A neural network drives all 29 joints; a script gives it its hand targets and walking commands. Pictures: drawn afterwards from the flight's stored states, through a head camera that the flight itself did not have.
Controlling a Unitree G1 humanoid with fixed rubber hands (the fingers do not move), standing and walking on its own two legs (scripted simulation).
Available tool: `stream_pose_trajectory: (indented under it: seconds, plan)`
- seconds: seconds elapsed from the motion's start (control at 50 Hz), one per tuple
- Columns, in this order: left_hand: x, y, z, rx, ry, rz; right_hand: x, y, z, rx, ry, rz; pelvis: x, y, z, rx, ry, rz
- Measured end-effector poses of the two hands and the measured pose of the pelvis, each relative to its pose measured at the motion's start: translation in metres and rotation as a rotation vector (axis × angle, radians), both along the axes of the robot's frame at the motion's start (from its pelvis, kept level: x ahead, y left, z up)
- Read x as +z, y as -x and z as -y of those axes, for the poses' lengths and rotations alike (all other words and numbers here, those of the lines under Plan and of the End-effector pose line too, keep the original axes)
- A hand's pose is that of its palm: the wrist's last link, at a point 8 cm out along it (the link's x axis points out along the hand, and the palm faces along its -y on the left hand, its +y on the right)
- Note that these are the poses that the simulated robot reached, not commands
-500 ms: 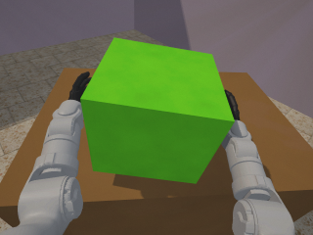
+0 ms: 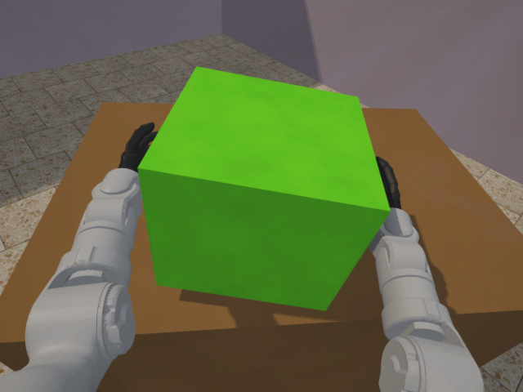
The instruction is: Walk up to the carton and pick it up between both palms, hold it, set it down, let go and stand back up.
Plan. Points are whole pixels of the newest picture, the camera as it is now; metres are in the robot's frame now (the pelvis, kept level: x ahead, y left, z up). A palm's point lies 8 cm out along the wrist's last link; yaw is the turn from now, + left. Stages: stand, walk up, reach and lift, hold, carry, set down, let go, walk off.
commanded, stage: set down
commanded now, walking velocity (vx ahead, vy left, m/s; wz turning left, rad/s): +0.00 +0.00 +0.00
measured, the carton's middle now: (260, 187) +0.47 -0.04 +0.08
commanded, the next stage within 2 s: none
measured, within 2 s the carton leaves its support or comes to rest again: rests again in 0.86 s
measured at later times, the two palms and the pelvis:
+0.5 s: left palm (139, 181) +0.44 +0.16 +0.13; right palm (384, 216) +0.36 -0.23 +0.11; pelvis +0.00 +0.00 +0.00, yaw +0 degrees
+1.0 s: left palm (138, 186) +0.44 +0.17 +0.12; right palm (382, 218) +0.36 -0.22 +0.11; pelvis -0.01 +0.00 +0.00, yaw -1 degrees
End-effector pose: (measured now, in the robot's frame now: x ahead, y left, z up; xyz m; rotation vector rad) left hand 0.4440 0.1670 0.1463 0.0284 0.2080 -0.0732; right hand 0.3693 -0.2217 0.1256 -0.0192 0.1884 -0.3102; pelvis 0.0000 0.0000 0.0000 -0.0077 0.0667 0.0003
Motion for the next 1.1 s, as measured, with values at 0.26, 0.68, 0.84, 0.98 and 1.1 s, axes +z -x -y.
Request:
stream_pose_trajectory:
  seconds: [0.26,0.68,0.84,0.98,1.1]
  plan:
    - [-0.011,-0.001,0.004,-0.006,0.003,-0.006,-0.01,0.002,0.003,-0.005,0.004,-0.003,-0.001,0.002,0.001,-0.002,0.0,-0.028]
    - [-0.023,0.002,0.003,-0.008,0.014,-0.002,-0.019,0.006,0.002,-0.007,0.011,0.005,-0.002,0.007,-0.001,-0.004,0.0,-0.05]
    - [-0.025,0.002,0.002,-0.009,0.014,0.0,-0.02,0.006,0.001,-0.005,0.015,0.009,-0.002,0.009,-0.003,-0.006,0.001,-0.055]
    - [-0.027,0.002,0.0,-0.008,0.015,0.0,-0.02,0.006,0.0,-0.003,0.016,0.015,-0.002,0.01,-0.005,-0.009,0.002,-0.054]
    - [-0.029,0.003,-0.001,-0.007,0.012,0.0,-0.021,0.005,-0.001,-0.001,0.017,0.026,-0.002,0.011,-0.006,-0.009,0.002,-0.053]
